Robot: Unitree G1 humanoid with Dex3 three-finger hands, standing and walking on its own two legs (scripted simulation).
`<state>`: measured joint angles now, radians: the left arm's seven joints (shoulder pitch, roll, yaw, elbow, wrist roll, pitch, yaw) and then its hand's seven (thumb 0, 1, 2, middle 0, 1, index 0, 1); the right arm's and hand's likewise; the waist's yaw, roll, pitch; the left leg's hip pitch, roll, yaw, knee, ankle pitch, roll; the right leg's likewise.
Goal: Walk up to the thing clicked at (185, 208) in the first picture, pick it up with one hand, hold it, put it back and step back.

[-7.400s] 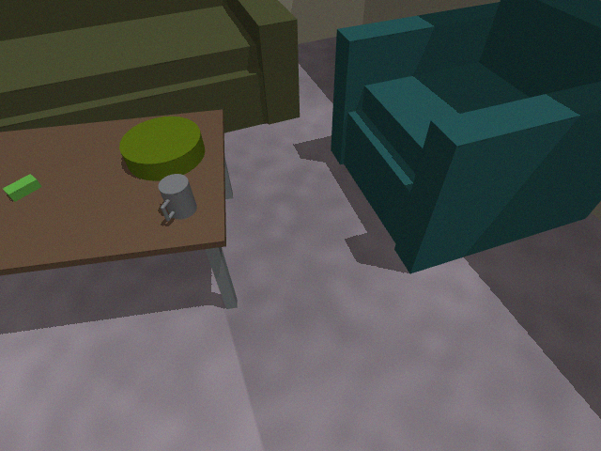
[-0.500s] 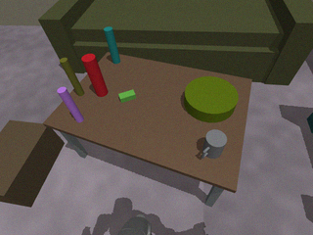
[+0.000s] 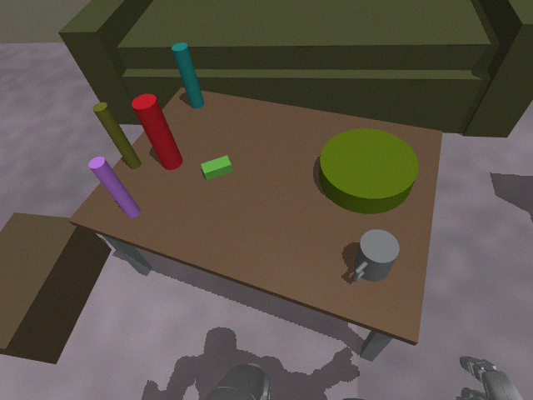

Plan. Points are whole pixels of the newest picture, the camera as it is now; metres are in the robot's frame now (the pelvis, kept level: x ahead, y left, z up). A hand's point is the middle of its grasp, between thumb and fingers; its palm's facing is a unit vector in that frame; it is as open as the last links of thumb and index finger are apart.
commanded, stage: walk up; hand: right
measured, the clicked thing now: (370, 260) +0.44 -0.18 -0.26
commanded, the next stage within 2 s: stand in 1.62 s
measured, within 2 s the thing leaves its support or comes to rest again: neither
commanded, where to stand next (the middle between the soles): +0.03 +0.02 m, yaw +0 degrees
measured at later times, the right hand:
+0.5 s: hand out of the picture +0.12 -0.22 -0.14, palm faces -0.05 +0.94 -0.33, open 7.4 cm
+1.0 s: hand out of the picture +0.07 -0.23 -0.14, palm faces -0.05 +0.95 -0.32, open 7.4 cm
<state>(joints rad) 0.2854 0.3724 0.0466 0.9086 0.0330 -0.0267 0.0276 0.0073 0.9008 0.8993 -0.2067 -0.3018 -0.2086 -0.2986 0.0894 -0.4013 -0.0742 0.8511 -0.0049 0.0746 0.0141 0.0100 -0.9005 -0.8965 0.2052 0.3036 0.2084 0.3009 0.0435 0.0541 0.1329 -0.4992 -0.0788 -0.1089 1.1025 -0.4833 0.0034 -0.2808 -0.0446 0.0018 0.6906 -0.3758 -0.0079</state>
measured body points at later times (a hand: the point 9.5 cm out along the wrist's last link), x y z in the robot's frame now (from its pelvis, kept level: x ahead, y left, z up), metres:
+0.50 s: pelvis +0.00 +0.02 +0.01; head +0.02 +0.02 +0.46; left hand +0.10 +0.33 -0.11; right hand +0.12 -0.27 -0.12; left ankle +0.00 +0.16 -0.72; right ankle +0.01 -0.13 -0.72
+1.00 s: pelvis -0.02 +0.02 +0.02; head -0.01 +0.02 +0.47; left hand +0.04 +0.33 -0.11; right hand +0.07 -0.28 -0.11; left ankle +0.00 +0.16 -0.72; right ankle +0.01 -0.13 -0.72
